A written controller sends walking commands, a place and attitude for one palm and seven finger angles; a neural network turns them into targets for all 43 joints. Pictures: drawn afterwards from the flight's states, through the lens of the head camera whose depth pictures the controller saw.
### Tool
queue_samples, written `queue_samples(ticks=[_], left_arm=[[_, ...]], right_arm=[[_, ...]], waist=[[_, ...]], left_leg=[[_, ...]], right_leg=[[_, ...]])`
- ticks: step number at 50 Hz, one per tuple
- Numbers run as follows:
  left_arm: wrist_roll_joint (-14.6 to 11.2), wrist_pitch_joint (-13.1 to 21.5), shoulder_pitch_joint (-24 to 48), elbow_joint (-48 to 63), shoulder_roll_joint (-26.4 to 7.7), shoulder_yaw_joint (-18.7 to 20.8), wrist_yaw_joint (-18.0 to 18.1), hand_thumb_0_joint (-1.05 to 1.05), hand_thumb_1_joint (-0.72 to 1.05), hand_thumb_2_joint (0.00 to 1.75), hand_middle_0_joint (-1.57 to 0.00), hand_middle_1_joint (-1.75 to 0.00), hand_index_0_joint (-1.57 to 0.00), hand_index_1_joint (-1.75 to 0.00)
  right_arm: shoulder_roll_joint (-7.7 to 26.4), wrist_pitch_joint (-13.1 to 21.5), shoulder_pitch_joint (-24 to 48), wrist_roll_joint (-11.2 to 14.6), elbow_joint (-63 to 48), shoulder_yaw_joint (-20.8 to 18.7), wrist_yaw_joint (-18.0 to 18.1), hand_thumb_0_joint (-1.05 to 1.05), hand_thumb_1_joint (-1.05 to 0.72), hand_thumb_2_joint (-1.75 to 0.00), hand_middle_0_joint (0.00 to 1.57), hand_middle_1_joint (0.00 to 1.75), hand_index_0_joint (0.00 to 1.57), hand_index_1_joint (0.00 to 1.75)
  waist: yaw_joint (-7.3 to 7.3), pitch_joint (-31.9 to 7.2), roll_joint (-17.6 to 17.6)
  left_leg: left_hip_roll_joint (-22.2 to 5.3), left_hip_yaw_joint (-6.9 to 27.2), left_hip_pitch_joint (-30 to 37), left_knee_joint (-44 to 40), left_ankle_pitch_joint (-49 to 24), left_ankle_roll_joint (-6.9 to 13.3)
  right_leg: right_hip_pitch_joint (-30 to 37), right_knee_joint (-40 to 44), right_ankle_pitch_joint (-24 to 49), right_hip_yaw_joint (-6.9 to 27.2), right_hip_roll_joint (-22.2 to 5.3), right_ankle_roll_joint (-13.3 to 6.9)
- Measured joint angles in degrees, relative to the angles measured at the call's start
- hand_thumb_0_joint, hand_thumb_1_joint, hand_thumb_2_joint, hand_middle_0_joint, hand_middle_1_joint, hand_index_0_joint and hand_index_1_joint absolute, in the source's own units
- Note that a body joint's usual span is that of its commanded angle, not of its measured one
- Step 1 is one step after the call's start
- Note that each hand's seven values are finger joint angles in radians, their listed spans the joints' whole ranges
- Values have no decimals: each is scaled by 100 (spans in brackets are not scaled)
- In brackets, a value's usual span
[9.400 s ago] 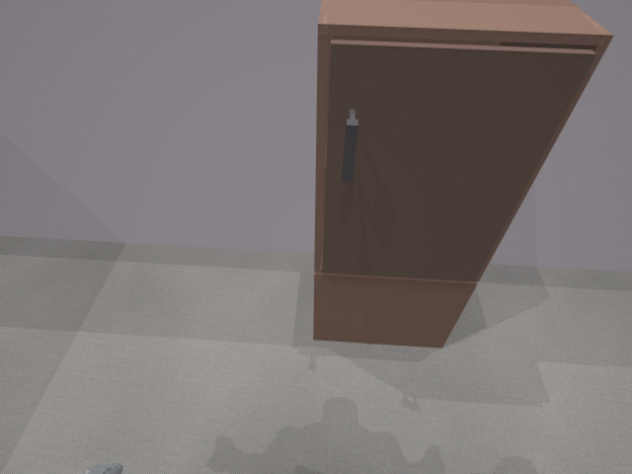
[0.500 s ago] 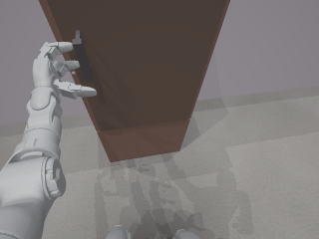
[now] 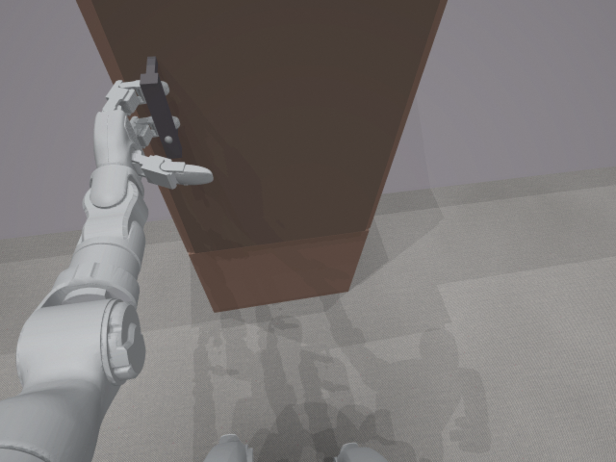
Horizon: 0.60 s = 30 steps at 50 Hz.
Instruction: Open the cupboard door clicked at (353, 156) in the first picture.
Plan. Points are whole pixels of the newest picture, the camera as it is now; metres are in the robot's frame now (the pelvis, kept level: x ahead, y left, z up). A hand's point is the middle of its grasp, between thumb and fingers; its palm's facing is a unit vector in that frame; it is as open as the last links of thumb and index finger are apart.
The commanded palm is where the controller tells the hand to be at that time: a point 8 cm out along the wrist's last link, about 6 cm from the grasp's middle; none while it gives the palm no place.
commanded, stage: slide the fingers in behind the handle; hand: left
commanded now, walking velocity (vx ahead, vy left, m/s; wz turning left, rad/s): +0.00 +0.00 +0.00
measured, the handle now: (163, 109) +0.56 +0.15 +0.12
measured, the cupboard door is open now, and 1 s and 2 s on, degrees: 0 0 15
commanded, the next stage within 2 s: close the thumb around the handle in 0.64 s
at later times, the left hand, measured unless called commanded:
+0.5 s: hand (182, 137) +0.51 +0.13 +0.12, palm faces +0.09 -1.00 +0.00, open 13.9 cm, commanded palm +0.48 +0.18 +0.12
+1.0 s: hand (177, 139) +0.50 +0.13 +0.12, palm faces +0.10 -0.99 +0.02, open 12.0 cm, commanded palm +0.47 +0.18 +0.12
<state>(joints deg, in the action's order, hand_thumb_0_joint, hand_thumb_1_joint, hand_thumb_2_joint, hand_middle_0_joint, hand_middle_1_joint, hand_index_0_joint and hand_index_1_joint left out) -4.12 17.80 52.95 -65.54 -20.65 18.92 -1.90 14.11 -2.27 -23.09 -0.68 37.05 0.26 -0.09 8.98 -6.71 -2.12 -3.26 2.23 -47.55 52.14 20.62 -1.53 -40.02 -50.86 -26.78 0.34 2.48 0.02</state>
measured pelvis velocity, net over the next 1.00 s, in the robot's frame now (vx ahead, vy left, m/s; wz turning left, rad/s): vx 0.00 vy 0.00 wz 0.00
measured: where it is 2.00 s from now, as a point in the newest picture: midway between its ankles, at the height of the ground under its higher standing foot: outside the picture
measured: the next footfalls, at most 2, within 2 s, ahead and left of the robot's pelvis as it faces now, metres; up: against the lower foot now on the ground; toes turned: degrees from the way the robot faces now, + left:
none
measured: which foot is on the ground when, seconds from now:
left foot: down 0.00-1.00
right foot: down 0.00-1.00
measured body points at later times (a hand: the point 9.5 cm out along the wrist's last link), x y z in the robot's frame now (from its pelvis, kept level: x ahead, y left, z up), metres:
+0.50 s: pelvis +0.00 +0.00 +0.00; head +0.08 +0.00 +0.44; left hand +0.49 +0.18 +0.12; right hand +0.01 -0.26 -0.12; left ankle +0.04 +0.14 -0.69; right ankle -0.03 -0.12 -0.69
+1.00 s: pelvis +0.00 +0.00 +0.00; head +0.08 +0.01 +0.44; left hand +0.49 +0.19 +0.12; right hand +0.01 -0.26 -0.12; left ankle +0.04 +0.14 -0.69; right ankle -0.02 -0.12 -0.69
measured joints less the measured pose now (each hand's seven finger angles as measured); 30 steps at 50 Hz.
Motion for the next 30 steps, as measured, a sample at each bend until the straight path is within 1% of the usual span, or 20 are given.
queue_samples(ticks=[2,5,10,15,18,21,30], left_arm=[[22,7,13,0,0,32,38,-1,-50,30,-30,-120,-30,-120],[14,66,-14,86,34,-33,90,-1,-50,30,-30,-120,-30,-120],[-12,61,-19,129,182,-175,148,-1,-50,30,-30,-120,-30,-120],[22,54,-35,140,349,-195,299,-1,-50,30,-29,-120,-30,-120],[93,84,-18,81,329,-137,386,-1,-50,30,-29,-120,-30,-120],[124,112,-7,58,290,-146,393,-1,-50,30,-29,-120,-30,-120],[45,128,-16,84,309,-232,327,-1,-50,30,-30,-120,-30,-120]], right_arm=[[-14,1,-7,-12,4,6,-2,1,-90,-90,20,30,20,30],[-32,12,-45,-23,15,-19,-19,1,-90,-90,20,30,20,30],[-43,-15,-88,-28,73,-34,-51,1,-90,-90,20,30,20,30],[-40,-16,-69,-48,81,-40,-69,1,-90,-90,20,30,20,30],[-39,-9,-33,-62,57,-27,-70,1,-90,-90,20,30,20,30],[-38,-4,-13,-69,29,-35,-74,1,-90,-90,20,30,20,30],[-18,-16,-8,-46,42,-57,-63,1,-90,-90,20,30,20,30]], waist=[[14,2,3],[5,-3,-10],[-33,-25,-20],[-34,-39,-31],[-9,-42,-24],[-3,-31,-28],[-49,-21,-22]], left_leg=[[-1,-7,-11,0,0,1],[0,-11,-19,2,4,0],[12,-8,10,-11,11,6],[20,-18,51,-32,11,10],[21,-31,56,-41,5,11],[21,-34,53,-41,-1,7],[24,-11,67,-64,-22,-6]], right_leg=[[-16,-4,0,7,0,1],[-22,-2,-1,11,-1,2],[14,18,-8,7,-13,6],[51,34,-8,16,-22,10],[41,21,-10,29,-25,10],[31,10,-10,32,-24,7],[49,25,0,9,-24,-6]])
